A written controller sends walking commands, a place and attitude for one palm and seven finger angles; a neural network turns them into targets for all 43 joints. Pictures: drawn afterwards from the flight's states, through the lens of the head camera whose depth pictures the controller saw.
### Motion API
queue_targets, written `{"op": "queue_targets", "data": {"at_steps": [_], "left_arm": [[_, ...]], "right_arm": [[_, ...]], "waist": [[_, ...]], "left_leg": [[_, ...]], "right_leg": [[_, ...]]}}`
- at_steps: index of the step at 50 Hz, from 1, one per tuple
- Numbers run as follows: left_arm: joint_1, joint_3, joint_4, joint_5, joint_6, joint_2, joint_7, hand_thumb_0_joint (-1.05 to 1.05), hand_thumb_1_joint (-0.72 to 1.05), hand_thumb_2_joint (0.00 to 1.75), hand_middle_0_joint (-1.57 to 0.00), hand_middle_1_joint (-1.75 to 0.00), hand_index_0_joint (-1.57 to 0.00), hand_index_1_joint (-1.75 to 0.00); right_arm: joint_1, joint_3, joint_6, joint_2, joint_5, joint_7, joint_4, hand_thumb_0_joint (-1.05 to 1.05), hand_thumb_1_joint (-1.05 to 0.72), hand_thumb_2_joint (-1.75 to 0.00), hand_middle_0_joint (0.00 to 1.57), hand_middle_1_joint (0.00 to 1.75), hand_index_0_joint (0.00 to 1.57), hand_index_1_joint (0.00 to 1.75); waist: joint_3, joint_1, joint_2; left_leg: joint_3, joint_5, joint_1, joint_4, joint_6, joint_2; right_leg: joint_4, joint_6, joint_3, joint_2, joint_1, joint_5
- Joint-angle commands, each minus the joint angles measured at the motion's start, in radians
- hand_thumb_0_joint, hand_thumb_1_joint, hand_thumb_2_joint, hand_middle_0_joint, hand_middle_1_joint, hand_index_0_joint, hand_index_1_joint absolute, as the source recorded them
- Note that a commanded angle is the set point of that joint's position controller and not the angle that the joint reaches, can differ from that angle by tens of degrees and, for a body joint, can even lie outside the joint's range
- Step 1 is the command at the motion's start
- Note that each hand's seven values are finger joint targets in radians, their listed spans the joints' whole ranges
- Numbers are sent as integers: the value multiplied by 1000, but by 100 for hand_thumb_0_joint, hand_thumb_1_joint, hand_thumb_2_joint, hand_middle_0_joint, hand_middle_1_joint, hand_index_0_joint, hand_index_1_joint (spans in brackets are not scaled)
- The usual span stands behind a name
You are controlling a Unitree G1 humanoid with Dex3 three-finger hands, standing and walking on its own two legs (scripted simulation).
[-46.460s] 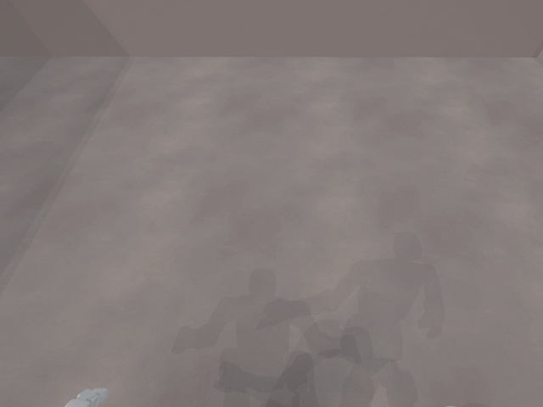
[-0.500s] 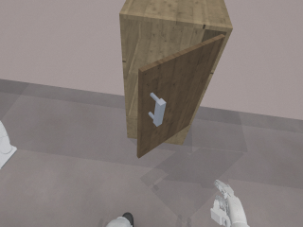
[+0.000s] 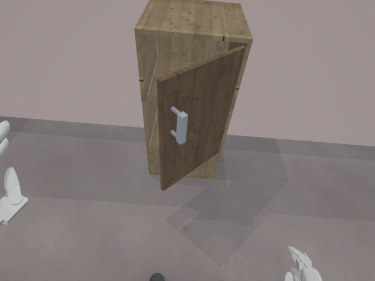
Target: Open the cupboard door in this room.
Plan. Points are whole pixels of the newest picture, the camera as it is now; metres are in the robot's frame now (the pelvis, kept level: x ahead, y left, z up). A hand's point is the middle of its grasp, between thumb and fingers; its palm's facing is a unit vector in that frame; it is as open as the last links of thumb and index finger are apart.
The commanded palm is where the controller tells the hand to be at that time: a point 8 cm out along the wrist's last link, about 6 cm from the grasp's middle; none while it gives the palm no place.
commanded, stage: stop stepping back and stand still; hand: left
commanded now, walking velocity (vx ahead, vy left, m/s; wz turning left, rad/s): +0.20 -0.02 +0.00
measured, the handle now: (177, 125) +0.59 +0.05 -0.05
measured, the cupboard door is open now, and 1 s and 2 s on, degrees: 44 44 44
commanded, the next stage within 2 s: let the arm hang, fingers relaxed in 0.50 s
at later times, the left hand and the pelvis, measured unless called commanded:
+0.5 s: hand (12, 218) +0.17 +0.25 +0.17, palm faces +0.37 -0.81 -0.46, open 7.4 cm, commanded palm +0.13 +0.30 +0.18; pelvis -0.03 +0.01 +0.00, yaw -4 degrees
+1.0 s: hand out of the picture -0.06 +0.20 -0.18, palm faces -0.01 -0.98 -0.18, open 7.1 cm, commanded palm none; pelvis -0.05 +0.02 +0.00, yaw +0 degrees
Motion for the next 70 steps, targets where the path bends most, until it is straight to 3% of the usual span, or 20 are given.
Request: {"op": "queue_targets", "data": {"at_steps": [1,5,7,9,10,13,16,19,23,26,28,29,30,31,34,38,43,46,56,70], "left_arm": [[-24,139,-203,-7,-48,189,32,0,90,90,-20,-30,-20,-30],[-219,75,-141,1,-19,151,28,0,90,90,-20,-30,-20,-30],[-326,61,-103,9,-19,157,23,0,90,90,-20,-30,-20,-30],[-290,65,-129,17,-33,138,20,0,90,90,-20,-30,-20,-30],[-287,88,-157,23,-34,161,23,0,90,90,-20,-30,-20,-30],[-133,108,-183,14,-32,168,20,0,90,90,-20,-30,-20,-30],[-12,110,-247,11,-24,159,16,0,90,90,-20,-30,-20,-30],[-85,164,-251,5,-27,216,23,0,90,90,-20,-30,-20,-30],[-146,113,-115,9,-26,157,30,0,90,90,-20,-30,-20,-30],[-169,95,-98,14,-44,147,28,0,90,90,-20,-30,-20,-30],[-138,79,-86,8,-46,142,17,0,90,90,-20,-30,-20,-30],[-122,101,-104,14,-46,163,14,0,90,90,-20,-30,-20,-30],[-184,-283,646,104,124,-45,-128,0,90,90,-20,-30,-20,-30],[-153,-269,681,82,186,-60,-143,0,90,90,-20,-30,-20,-30],[-239,-306,824,73,202,-72,-143,0,90,90,-20,-30,-20,-30],[-342,-332,1098,74,185,18,-142,0,90,90,-20,-30,-20,-30],[-403,-377,1353,59,193,-7,-132,0,90,90,-20,-30,-20,-30],[-342,-375,1472,55,192,-57,-128,0,90,90,-20,-30,-20,-30],[-278,-386,1614,54,198,-81,-121,0,90,90,-20,-30,-20,-30],[-278,-383,1622,55,196,-92,-114,0,90,90,-20,-30,-20,-30]], "right_arm": [[-101,-47,-55,-107,-15,-8,-121,0,-90,-90,20,30,20,30],[-108,-31,-45,-108,-11,-15,-92,0,-90,-90,20,30,20,30],[-122,-21,-63,-120,-3,-22,-95,0,-90,-90,20,30,20,30],[-132,-5,-78,-114,-8,-19,-108,0,-90,-90,20,30,20,30],[-138,-1,-83,-100,-10,-15,-122,0,-90,-90,20,30,20,30],[-125,-9,-96,-73,-15,10,-134,0,-90,-90,20,30,20,30],[-144,-11,-74,-83,-21,23,-154,0,-90,-90,20,30,20,30],[-124,-21,-35,-79,-29,27,-124,0,-90,-90,20,30,20,30],[-114,-18,-47,-85,-7,14,-107,0,-90,-90,20,30,20,30],[-122,-20,-72,-109,2,-1,-106,0,-90,-90,20,30,20,30],[-125,-38,-80,-136,13,-4,-120,0,-90,-90,20,30,20,30],[-122,-19,-78,-112,5,0,-115,0,-90,-90,20,30,20,30],[-149,-82,-67,-294,-5,94,137,0,-90,-90,20,30,20,30],[-87,-82,-3,-246,8,92,124,0,-90,-90,20,30,20,30],[-104,-49,48,-233,-19,87,117,0,-90,-90,20,30,20,30],[-155,-36,84,-216,-17,95,184,0,-90,-90,20,30,20,30],[-127,-14,120,-171,-20,92,308,0,-90,-90,20,30,20,30],[-98,-12,126,-138,-19,81,364,0,-90,-90,20,30,20,30],[4,-30,143,-118,-14,70,461,0,-90,-90,20,30,20,30],[10,-24,130,-88,-17,72,482,0,-90,-90,20,30,20,30]], "waist": [[-102,10,-16],[58,-16,-62],[136,-13,56],[78,5,357],[46,20,377],[-74,49,147],[-99,45,165],[-64,31,-102],[14,12,-41],[-14,30,67],[-40,40,12],[-60,32,89],[-16,-1,130],[-81,30,87],[-122,47,-28],[-114,46,-146],[-15,18,109],[-10,27,144],[66,20,4],[71,34,6]], "left_leg": [[41,-205,428,266,-35,-31],[-12,-245,337,361,-18,-9],[-92,-362,252,142,5,28],[-373,-814,97,-281,13,162],[-449,-907,-35,-402,15,221],[-293,-617,4,-308,59,199],[-87,-467,1,-137,-7,75],[6,-230,77,443,-27,-21],[-21,-218,96,292,5,20],[-47,-70,248,49,37,50],[-63,61,270,67,42,81],[-76,89,260,33,45,72],[-146,407,123,145,76,99],[-146,501,143,110,94,124],[-284,269,79,33,163,202],[-131,-5,89,86,57,43],[-132,-75,206,-3,36,44],[-132,-143,192,-37,34,46],[-132,-224,214,-47,45,52],[-145,-173,184,-81,50,56]], "right_leg": [[-275,-77,121,-121,-469,-332],[-198,-90,136,-168,-594,-364],[-59,-39,101,-95,-531,-308],[245,13,-4,35,-330,-250],[434,16,-12,58,-189,-211],[355,-1,-12,17,-60,-191],[-45,-28,-10,-12,69,-127],[-302,-169,397,-330,-281,-330],[-169,-120,248,-260,-265,-86],[-70,-15,143,-127,-210,96],[-48,21,133,-104,-155,237],[-18,18,94,-91,-145,237],[182,4,31,-136,-184,446],[207,3,32,-107,-130,316],[239,0,49,-77,-116,-63],[-7,-44,157,-171,-53,143],[-89,-45,149,-149,-152,13],[-121,-44,144,-144,-107,11],[-168,-47,116,-142,-179,-107],[-121,-41,101,-142,-129,-18]]}}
